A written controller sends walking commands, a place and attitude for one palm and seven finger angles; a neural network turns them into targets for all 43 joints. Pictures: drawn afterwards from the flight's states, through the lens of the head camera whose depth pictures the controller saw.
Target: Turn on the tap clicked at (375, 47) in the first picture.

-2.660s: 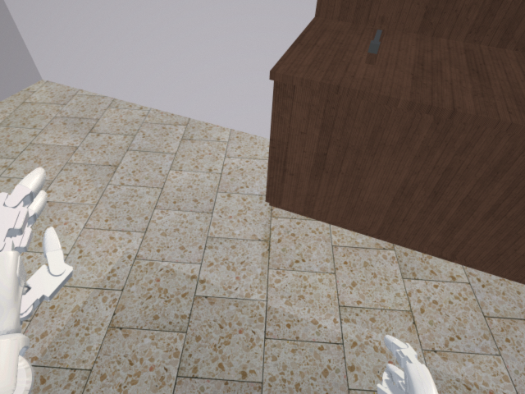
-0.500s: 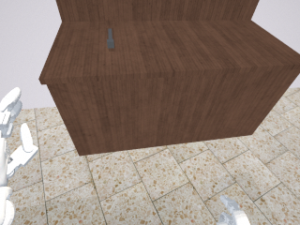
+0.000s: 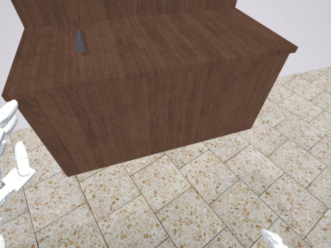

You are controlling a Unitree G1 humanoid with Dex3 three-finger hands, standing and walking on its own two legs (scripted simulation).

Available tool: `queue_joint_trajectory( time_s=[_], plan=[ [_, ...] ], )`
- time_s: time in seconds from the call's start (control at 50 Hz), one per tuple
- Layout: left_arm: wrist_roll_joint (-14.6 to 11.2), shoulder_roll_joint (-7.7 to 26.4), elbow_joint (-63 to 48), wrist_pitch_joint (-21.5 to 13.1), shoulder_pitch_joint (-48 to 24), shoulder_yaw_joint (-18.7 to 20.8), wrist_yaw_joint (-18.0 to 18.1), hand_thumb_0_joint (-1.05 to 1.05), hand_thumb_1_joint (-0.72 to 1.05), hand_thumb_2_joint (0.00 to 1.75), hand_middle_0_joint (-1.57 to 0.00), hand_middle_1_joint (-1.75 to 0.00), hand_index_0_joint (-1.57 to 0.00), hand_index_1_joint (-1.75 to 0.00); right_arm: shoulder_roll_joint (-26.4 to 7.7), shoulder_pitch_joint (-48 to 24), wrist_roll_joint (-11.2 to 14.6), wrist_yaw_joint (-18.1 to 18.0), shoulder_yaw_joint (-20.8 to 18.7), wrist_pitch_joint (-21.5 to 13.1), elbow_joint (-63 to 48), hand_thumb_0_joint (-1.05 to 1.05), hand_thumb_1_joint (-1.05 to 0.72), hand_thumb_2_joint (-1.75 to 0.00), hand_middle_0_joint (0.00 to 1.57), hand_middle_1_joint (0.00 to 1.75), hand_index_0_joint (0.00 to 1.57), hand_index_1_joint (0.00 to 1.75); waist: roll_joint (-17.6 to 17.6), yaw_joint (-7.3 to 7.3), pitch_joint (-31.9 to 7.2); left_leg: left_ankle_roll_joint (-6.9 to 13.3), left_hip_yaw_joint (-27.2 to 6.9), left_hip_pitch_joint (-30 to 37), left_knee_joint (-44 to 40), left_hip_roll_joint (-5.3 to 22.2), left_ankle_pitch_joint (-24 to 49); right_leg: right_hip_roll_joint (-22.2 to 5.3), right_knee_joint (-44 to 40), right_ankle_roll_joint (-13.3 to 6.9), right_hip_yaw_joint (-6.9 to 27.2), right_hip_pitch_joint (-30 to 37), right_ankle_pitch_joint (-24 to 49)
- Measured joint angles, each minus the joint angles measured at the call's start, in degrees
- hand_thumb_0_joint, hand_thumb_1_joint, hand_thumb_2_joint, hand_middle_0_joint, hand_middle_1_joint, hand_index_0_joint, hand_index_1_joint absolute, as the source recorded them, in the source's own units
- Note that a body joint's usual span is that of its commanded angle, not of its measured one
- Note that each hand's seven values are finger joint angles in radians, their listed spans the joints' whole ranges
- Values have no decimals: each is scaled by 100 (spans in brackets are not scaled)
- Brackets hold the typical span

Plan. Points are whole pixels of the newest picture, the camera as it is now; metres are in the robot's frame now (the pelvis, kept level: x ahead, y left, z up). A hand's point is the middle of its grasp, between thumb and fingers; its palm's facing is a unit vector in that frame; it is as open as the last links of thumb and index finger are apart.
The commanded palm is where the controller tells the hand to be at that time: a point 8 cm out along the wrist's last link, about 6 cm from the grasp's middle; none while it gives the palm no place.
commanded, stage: take the last steps up to it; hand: left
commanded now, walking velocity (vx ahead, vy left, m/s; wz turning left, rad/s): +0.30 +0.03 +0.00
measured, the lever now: (80, 47) +0.76 +0.36 +0.10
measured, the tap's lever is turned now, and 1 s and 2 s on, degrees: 0 0 0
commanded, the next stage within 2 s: come to a stop and stand still in 1.56 s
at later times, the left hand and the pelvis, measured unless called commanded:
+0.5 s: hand (71, 146) +0.26 +0.19 +0.17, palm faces +0.41 -0.80 -0.44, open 7.4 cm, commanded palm +0.21 +0.24 +0.18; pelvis +0.04 -0.04 +0.00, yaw +0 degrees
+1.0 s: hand (80, 95) +0.39 +0.21 +0.18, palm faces +0.38 -0.84 -0.39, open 7.4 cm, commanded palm +0.33 +0.25 +0.18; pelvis +0.17 -0.02 +0.00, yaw -2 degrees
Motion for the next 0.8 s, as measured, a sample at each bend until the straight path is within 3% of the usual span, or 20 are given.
queue_joint_trajectory(
  time_s=[0.06, 0.12, 0.16, 0.2, 0.3, 0.36, 0.38, 0.42, 0.48, 0.52, 0.58, 0.68, 0.8],
  plan=[
    [-8, -66, 126, -31, -226, 19, 78, 1, 88, 89, -22, -30, -22, -30, -77, 106, -8, -80, -50, -77, -20, 2, -91, -90, 20, 30, 20, 30, 13, 48, -106, 90, 120, 554, -980, -64, 279, 27, 227, 48, -40, -3, -150],
    [13, -212, 498, -34, -468, 29, 128, 1, 88, 89, -22, -30, -22, -30, 55, 47, 4, -131, -27, -150, -36, 2, -91, -90, 20, 30, 20, 30, -78, 76, -126, 111, 219, 714, -1005, -110, 796, 11, 1178, 177, 124, -225, -1017],
    [71, -274, 811, 10, -594, 6, 99, 1, 89, 89, -21, -30, -21, -30, 217, 11, 10, -110, 32, -244, -25, 2, -91, -90, 20, 30, 20, 30, -28, 11, -179, 134, 191, 783, -1040, -83, 743, 8, 2107, 257, 111, -534, -1173],
    [120, -302, 970, 73, -688, -70, 53, 1, 89, 89, -21, -30, -21, -30, 380, 2, 8, -56, 110, -330, -21, 2, -91, -90, 20, 30, 20, 30, 62, -22, -186, 137, 110, 835, -1120, -27, 743, -56, 2490, 322, 38, -712, -1137],
    [140, -315, 692, 79, -485, -210, -1, 1, 89, 89, -21, -30, -21, -30, 677, -41, -15, 72, 337, -455, -58, 1, -91, -90, 20, 30, 21, 30, 274, 87, -70, -35, 113, 909, -1159, 182, 707, -268, 1443, 432, -192, -479, -989],
    [162, -150, 521, 38, -448, -152, 3, 1, 89, 89, -21, -30, -21, -30, 760, -68, -25, 103, 414, -456, -90, 1, -90, -90, 21, 30, 21, 30, 357, 164, 21, -115, 89, 713, -650, 306, 376, -254, 499, 394, -326, -66, -665],
    [175, -140, 523, 28, -519, -153, 0, 1, 89, 89, -21, -30, -21, -30, 735, -115, -20, 109, 408, -424, -57, 1, -90, -90, 21, 30, 21, 30, 437, 169, 75, -38, 13, 557, -277, 351, 33, -209, 551, 279, -381, -101, -325],
    [161, -189, 606, 31, -736, -220, -33, 1, 89, 89, -21, -30, -21, -30, 634, -228, -14, 120, 359, -328, 123, 1, -90, -90, 21, 30, 21, 30, 496, 164, 178, 12, -214, 72, 920, 208, -373, -226, 740, 103, -495, -118, -343],
    [105, -335, 740, -9, -750, -192, -92, 1, 88, 89, -22, -30, -22, -30, 442, -343, -6, 144, 280, -180, 302, 1, -90, -90, 21, 30, 21, 30, 430, 207, 225, -33, -257, -532, 2188, -10, -69, -250, 478, 44, -449, 41, -380],
    [81, -369, 784, -55, -558, -121, -103, 1, 88, 89, -22, -30, -22, -30, 328, -379, -2, 134, 222, -115, 284, 2, -91, -90, 21, 30, 21, 30, 381, 145, 232, -76, -213, -805, 2376, -24, 213, -242, 169, 60, -417, 176, -261],
    [71, -323, 736, -77, -359, -89, -94, 1, 88, 89, -22, -30, -22, -30, 179, -356, 2, 98, 116, -103, 170, 2, -91, -90, 21, 30, 21, 30, 263, 65, 278, -75, -111, -951, 1821, 36, 500, -257, -201, 59, -420, 372, -160],
    [61, -214, 313, -92, -275, -119, -18, 1, 88, 89, -22, -30, -22, -30, -2, -250, -9, 48, -60, -202, -22, 2, -91, -90, 20, 30, 20, 30, 56, 95, 368, 33, 102, -595, 209, 78, 643, -284, -326, 124, -417, 584, -288],
    [12, -62, -167, -150, -290, 16, 106, 1, 88, 89, -22, -30, -22, -30, 15, -179, 1, -14, -135, -277, -230, 2, -91, -90, 20, 30, 20, 30, -107, 134, 242, 172, 398, 323, -1116, -113, 1197, -354, 508, 322, -294, 608, -1021]
  ],
)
